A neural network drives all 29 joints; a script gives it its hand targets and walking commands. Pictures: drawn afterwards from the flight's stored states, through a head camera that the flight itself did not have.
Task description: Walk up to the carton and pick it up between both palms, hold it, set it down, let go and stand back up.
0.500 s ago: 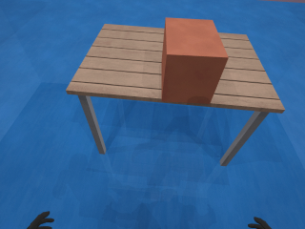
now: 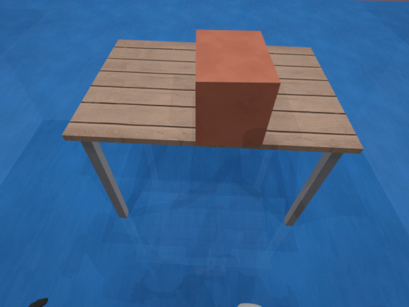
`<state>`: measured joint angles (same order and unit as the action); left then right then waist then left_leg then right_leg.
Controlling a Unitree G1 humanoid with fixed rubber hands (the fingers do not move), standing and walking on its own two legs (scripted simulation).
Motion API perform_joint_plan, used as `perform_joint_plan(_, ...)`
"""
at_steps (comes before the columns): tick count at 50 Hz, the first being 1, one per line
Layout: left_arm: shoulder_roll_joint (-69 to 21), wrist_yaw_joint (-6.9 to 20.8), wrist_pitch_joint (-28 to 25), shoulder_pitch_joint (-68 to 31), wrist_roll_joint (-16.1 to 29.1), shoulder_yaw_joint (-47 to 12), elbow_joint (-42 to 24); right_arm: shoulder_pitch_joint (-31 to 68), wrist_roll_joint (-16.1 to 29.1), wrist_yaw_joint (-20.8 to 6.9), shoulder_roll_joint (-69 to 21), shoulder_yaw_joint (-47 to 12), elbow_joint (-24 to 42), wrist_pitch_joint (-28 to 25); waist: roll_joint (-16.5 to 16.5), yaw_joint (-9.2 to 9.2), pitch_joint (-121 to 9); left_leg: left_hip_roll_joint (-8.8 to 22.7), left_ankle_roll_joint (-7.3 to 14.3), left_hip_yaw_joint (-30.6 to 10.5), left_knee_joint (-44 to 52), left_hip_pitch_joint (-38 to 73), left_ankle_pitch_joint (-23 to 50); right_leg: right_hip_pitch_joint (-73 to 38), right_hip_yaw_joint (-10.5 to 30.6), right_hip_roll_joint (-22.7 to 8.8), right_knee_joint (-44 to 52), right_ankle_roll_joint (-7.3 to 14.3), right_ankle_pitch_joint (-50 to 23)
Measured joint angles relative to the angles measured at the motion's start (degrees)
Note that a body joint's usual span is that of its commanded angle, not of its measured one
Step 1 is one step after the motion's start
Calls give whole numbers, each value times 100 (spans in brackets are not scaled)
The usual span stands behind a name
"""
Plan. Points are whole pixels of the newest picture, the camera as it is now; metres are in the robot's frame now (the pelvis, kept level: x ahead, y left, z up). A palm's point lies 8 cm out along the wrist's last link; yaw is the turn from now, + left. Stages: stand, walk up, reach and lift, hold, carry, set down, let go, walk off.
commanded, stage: walk up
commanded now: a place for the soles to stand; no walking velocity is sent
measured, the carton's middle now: (228, 86) +0.75 -0.07 +0.00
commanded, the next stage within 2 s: none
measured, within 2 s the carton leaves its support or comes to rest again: neither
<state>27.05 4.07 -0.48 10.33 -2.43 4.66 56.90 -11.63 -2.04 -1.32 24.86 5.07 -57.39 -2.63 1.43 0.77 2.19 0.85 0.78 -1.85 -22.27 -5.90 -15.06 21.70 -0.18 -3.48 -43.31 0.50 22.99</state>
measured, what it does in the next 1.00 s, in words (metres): walks ahead: right foot, then left foot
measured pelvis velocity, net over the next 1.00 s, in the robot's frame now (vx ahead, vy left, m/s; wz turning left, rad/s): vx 0.28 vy -0.06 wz -0.01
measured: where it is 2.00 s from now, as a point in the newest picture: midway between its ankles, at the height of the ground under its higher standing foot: (214, 291)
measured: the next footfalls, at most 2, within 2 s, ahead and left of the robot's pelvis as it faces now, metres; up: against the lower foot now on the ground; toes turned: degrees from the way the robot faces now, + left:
right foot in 0.06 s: +0.12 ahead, -0.15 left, +0.00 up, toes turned -2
left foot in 0.44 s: +0.29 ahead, +0.05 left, +0.00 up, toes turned +0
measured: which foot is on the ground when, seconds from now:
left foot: down 0.00-0.06, up 0.08-0.42, down 0.44-1.00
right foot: up 0.00-0.04, down 0.06-0.44, up 0.46-0.74, down 0.76-1.00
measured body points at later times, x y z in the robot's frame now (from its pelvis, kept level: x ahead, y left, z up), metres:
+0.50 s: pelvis +0.17 -0.03 -0.01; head +0.18 -0.01 +0.44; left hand +0.18 +0.30 -0.13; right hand +0.30 -0.35 -0.10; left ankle +0.25 +0.08 -0.74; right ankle +0.09 -0.15 -0.70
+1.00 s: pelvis +0.28 -0.06 -0.02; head +0.31 -0.07 +0.43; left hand +0.40 +0.25 -0.12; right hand +0.37 -0.38 -0.14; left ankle +0.28 +0.08 -0.74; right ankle +0.34 -0.19 -0.74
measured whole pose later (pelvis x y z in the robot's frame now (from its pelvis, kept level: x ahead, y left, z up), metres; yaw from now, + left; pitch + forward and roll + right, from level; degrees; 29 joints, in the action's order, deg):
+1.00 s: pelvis +0.28 -0.06 -0.02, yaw -1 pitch -2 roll +1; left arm 22.6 0.0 -1.3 7.5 -0.2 -0.2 51.3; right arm -9.7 -0.3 -0.2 22.8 1.8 -54.5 -0.4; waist -0.5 -0.2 6.0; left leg 0.4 -0.8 -0.7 -34.9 -13.4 -18.0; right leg 20.1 -1.2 -2.7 -36.5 -0.5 14.3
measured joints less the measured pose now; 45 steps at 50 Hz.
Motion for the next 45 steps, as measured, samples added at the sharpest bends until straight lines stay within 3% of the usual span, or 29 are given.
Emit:
perform_joint_plan(3,64,52,-105,116,-2,88,-183,-227,-38,-16,242,8,46,69,-95,-14,35,156,-37,-34,-688,-115,-545,-271,-59,7,858,9,-415)
perform_joint_plan(5,75,-28,-221,219,-27,134,-322,-305,3,20,316,-30,63,130,-163,-74,67,55,112,-342,-2195,-678,-1142,-259,-150,108,737,-25,-938)
perform_joint_plan(8,-120,-92,-254,411,62,74,-371,-301,116,22,343,-98,49,114,-344,-138,120,-108,132,-410,-3467,-1406,-949,-608,-305,228,947,60,-765)
perform_joint_plan(11,-258,-106,-248,655,118,3,-409,-293,86,-56,286,-130,138,46,-407,-192,128,-18,8,-93,-3293,-1822,-634,-1050,-387,302,1514,129,-862)
perform_joint_plan(18,-252,-46,-230,1142,137,-96,-624,-106,75,-216,39,-163,473,43,-229,-392,179,136,-85,365,-1531,-1856,7,-1699,-325,356,2080,131,-734)
perform_joint_plan(21,-201,-57,-198,1250,159,-141,-702,17,93,-196,-28,-148,660,-54,-140,-431,192,58,-25,464,-704,-1462,319,-1763,-254,318,1752,38,-364)
perform_joint_plan(23,-182,-99,-163,1265,206,-189,-767,99,49,-124,-44,-110,840,-160,-70,-373,243,-22,100,520,-589,-1320,875,-1459,-122,263,763,90,13)
perform_joint_plan(26,-123,-170,-115,1147,195,-241,-805,152,170,-68,-158,-140,1023,-196,78,-259,279,-36,164,590,-889,-1213,522,-558,322,430,-1267,165,196)
perform_joint_plan(28,-81,-167,-141,1086,185,-220,-842,85,199,-58,-207,-172,1095,-197,175,-210,247,-34,146,635,-732,-989,370,-118,346,356,-1632,145,-9)
perform_joint_plan(33,-118,-122,-159,940,130,-158,-922,-181,133,-40,-92,-166,1183,-160,98,-68,210,58,57,648,-547,-609,190,355,67,37,-628,-26,-372)
perform_joint_plan(38,-125,-240,-226,682,125,-166,-907,-309,198,6,38,-205,1079,32,-70,-13,301,211,-154,556,-1300,-666,-451,-43,-107,115,894,28,-1332)
perform_joint_plan(42,-291,-353,-243,327,137,-289,-813,-142,262,98,18,-253,808,262,-279,-90,375,91,-62,118,-2520,-1091,-1559,-17,-129,209,616,27,-987)
perform_joint_plan(45,-388,-409,-204,72,157,-407,-795,19,280,117,-67,-300,606,291,-298,-129,405,13,-21,45,-2434,-1150,-1545,-56,-125,169,657,6,-962)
